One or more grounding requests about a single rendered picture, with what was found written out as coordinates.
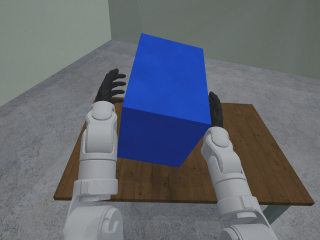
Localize robot left upper arm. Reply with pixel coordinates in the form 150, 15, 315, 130
63, 205, 124, 240

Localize right robot hand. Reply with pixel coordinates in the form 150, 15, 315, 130
208, 91, 224, 128

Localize right robot forearm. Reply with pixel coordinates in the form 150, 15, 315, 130
201, 126, 278, 240

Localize left robot hand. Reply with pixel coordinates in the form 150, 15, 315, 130
95, 68, 126, 104

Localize left robot forearm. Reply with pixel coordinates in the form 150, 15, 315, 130
62, 101, 118, 240

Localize robot right upper arm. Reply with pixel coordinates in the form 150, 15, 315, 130
220, 223, 277, 240

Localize table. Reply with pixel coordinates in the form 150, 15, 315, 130
53, 96, 315, 225

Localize carton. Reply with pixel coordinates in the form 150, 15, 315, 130
117, 33, 212, 168

